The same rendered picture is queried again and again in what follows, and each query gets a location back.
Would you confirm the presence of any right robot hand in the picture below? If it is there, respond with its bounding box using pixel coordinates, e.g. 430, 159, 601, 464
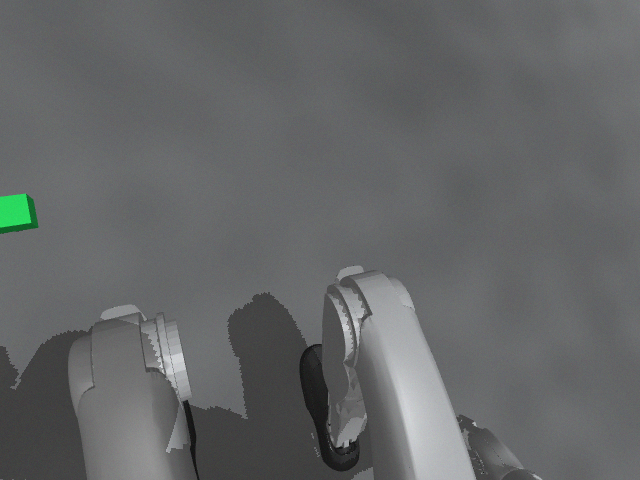
456, 414, 524, 480

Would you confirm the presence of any right robot foot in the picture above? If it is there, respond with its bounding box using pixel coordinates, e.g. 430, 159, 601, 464
299, 344, 360, 471

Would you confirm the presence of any small box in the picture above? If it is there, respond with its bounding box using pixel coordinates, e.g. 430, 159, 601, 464
0, 194, 39, 234

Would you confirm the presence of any left robot foot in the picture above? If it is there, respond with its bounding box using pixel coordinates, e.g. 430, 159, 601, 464
183, 400, 199, 480

